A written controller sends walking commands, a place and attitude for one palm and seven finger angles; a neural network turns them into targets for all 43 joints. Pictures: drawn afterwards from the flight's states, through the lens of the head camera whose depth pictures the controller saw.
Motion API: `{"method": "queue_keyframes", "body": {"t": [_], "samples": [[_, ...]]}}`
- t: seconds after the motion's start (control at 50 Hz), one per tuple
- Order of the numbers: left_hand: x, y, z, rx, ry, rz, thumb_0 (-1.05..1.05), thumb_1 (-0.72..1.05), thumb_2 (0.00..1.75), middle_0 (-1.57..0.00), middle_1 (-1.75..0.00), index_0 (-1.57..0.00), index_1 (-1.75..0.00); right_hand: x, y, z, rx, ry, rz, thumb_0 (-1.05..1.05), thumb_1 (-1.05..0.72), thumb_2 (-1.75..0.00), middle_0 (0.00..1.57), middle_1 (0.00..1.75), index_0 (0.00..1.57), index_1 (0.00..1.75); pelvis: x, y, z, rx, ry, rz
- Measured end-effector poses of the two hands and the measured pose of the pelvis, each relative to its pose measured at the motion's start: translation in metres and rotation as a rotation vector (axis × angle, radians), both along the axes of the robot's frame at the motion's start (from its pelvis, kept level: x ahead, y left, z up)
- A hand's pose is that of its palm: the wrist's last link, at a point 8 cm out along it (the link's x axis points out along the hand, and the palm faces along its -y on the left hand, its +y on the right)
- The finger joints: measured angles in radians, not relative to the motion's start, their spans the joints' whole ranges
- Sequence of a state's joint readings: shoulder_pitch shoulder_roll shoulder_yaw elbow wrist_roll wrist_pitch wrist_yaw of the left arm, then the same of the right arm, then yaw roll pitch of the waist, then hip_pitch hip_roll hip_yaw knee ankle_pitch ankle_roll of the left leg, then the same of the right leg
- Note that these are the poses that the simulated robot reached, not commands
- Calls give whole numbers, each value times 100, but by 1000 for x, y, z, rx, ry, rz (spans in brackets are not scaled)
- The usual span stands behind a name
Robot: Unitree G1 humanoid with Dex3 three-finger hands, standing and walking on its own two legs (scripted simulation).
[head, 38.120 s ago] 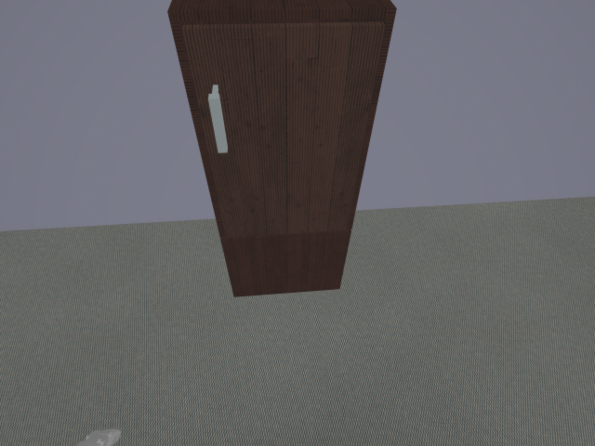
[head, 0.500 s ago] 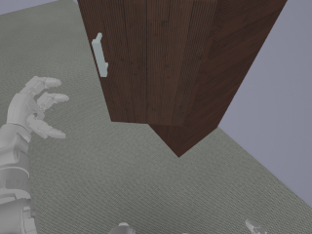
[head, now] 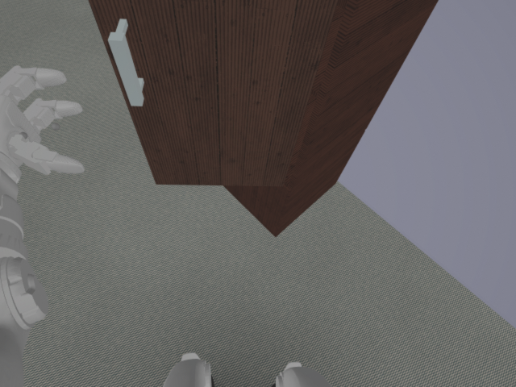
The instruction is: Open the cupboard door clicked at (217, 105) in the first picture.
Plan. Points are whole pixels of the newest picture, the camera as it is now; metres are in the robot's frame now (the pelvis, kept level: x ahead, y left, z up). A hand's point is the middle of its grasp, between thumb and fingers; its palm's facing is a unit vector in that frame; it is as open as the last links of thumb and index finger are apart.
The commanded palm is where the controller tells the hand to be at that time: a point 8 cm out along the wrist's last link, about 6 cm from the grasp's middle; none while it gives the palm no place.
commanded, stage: move the hooked fingers beside the handle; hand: left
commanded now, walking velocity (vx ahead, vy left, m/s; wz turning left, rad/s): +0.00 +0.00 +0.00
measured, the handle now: (130, 64) +0.61 +0.19 +0.10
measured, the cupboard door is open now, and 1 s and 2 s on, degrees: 48 48 48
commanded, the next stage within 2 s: slide the fingers in behind the handle in 1.54 s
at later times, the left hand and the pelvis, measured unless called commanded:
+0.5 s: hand (77, 82) +0.56 +0.26 +0.11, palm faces -0.02 -1.00 +0.00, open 14.0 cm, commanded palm +0.55 +0.30 +0.10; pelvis +0.01 +0.01 -0.01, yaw -1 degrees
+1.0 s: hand (77, 83) +0.56 +0.26 +0.10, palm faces -0.02 -1.00 +0.00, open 14.0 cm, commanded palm +0.55 +0.29 +0.09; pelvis +0.02 +0.01 -0.01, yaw -1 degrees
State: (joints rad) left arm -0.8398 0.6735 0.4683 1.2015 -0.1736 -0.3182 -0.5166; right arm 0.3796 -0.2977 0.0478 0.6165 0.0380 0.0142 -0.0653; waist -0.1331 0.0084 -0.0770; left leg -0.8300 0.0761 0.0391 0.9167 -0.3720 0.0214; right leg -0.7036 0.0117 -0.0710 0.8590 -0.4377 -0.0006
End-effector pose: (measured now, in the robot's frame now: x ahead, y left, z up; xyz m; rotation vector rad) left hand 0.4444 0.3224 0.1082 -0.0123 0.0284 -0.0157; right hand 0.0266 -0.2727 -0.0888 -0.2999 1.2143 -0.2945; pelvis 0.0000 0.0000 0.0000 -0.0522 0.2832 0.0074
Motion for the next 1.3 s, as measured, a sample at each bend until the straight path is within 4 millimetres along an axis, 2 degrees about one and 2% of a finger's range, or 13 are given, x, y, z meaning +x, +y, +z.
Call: {"method": "queue_keyframes", "body": {"t": [0.26,0.52,0.68,0.84,1.14,1.3], "samples": [[47,-3,-1,3,12,-13,-1,-50,30,-29,-120,-30,-120,-36,6,0,-25,140,-50,1,-90,-90,20,30,21,30,2,7,-7,-18,66,-2],[94,-8,0,12,26,-3,-1,-50,30,-30,-120,-30,-120,-71,21,3,-22,260,-114,1,-90,-90,20,30,21,30,7,11,-12,-34,127,-13],[109,-7,-5,10,39,-7,-1,-49,30,-29,-120,-30,-120,-84,31,6,-4,319,-149,0,-90,-90,20,30,21,30,14,13,-13,-36,154,-25],[105,-2,-9,7,22,3,-1,-49,30,-29,-120,-30,-120,-76,33,8,15,332,-144,0,-90,-90,20,30,21,30,21,14,-10,-36,152,-24],[93,-13,-6,11,24,1,-1,-50,30,-29,-120,-30,-120,-30,15,2,-5,217,-73,0,-90,-90,20,30,21,30,22,10,-8,-34,123,-2],[93,-14,-7,9,26,14,-1,-49,30,-30,-120,-30,-120,-31,12,-2,-4,194,-75,0,-90,-90,20,30,21,30,16,6,-11,-32,124,-7]]}}
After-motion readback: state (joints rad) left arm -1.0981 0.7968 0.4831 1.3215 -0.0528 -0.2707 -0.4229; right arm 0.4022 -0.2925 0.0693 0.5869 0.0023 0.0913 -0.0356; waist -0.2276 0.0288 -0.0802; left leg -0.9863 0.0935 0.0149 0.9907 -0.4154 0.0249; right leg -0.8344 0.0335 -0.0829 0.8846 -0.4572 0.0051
